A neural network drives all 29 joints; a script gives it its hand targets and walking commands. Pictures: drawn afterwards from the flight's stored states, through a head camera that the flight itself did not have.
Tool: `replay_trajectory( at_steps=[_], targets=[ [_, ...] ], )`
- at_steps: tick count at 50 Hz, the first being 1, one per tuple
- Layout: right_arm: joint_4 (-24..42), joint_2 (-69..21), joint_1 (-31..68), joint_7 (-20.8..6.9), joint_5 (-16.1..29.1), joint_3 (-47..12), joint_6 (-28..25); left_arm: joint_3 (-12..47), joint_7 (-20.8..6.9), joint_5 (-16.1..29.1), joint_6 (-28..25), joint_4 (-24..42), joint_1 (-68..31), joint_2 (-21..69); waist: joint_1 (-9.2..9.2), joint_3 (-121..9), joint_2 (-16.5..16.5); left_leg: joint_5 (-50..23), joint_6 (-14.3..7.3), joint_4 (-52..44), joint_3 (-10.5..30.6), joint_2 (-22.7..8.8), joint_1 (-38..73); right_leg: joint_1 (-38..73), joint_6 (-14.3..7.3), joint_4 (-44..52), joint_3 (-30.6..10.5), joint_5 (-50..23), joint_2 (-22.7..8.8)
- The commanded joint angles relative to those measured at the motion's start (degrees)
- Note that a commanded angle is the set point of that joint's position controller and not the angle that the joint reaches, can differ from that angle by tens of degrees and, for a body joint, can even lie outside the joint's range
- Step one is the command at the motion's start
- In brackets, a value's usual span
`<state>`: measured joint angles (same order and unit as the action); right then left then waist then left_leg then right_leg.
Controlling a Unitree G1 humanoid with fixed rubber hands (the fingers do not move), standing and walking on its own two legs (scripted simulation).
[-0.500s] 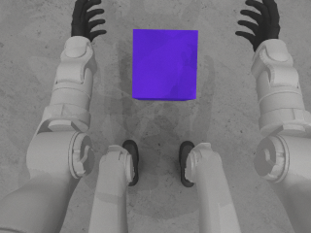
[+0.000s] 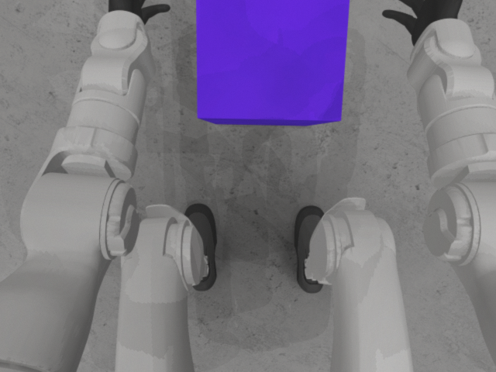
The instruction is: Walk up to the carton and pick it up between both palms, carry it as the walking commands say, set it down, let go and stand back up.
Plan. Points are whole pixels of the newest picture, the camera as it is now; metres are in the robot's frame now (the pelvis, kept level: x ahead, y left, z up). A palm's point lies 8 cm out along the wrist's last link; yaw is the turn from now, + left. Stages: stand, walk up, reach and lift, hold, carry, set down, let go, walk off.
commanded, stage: reach and lift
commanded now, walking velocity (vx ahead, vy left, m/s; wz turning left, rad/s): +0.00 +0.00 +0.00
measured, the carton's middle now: (266, 61) +0.53 -0.03 -0.31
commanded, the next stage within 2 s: none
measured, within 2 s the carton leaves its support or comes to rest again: leaves its support in 1.88 s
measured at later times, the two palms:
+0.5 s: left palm (156, 41) +0.55 +0.15 -0.25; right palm (389, 48) +0.53 -0.21 -0.25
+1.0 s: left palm (168, 37) +0.56 +0.12 -0.24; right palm (376, 44) +0.54 -0.19 -0.23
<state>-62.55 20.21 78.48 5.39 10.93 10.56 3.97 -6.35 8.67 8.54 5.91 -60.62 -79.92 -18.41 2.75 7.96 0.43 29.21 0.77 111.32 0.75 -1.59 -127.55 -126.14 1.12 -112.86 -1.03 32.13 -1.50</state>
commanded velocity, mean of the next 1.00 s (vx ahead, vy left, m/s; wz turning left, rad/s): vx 0.00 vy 0.00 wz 0.00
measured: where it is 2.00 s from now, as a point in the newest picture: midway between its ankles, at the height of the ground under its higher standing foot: (255, 262)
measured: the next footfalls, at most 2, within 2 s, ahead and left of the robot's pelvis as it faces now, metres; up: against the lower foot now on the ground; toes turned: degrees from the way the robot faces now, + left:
none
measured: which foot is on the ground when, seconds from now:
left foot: down 0.00-1.00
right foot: down 0.00-1.00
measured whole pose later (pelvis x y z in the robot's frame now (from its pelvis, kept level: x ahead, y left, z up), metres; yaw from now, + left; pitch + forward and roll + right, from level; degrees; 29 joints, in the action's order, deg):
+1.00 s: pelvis -0.01 +0.00 -0.06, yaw +0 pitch +37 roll +0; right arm -68.4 18.9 89.3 6.3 13.1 4.5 2.4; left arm -2.2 7.8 13.0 2.6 -69.4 -90.9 -19.5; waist 2.4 23.5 0.2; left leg 29.6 1.7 122.7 1.8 -1.6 -130.3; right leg -129.1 0.9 -124.3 -1.0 32.4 -0.6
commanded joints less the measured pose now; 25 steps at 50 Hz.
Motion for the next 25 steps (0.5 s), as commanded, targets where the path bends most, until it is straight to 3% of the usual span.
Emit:
replay_trajectory(
  at_steps=[1, 14, 25],
  targets=[
    [4.1, 8.4, 15.5, 0.4, 1.3, -0.7, -1.6, 0.5, 0.0, 1.1, -1.7, 4.3, -16.5, -6.2, 1.35, -65.2, 1.9, -17.1, 1.3, -3.3, -2.4, 4.4, 40.5, 28.1, 0.6, 7.7, 3.8, -17.8, 3.3],
    [-0.5, 8.4, 21.7, 1.1, 4.3, -5.4, -3.0, 2.9, -1.1, 4.6, -4.2, -1.9, -22.2, -9.3, 0.32, -59.1, 0.6, -14.7, 1.8, 4.9, -2.0, 3.1, 32.8, 30.1, 0.8, 0.1, 1.6, -18.4, 2.5],
    [3.8, 9.6, 24.6, 2.3, 5.7, -7.9, -2.7, 4.8, -0.5, 8.2, -4.4, 1.0, -24.5, -12.0, 0.09, -65.1, -0.2, -16.8, 1.4, 7.9, -3.3, 3.0, 35.5, 37.6, 0.7, -2.7, 2.0, -21.7, 2.9]
  ],
)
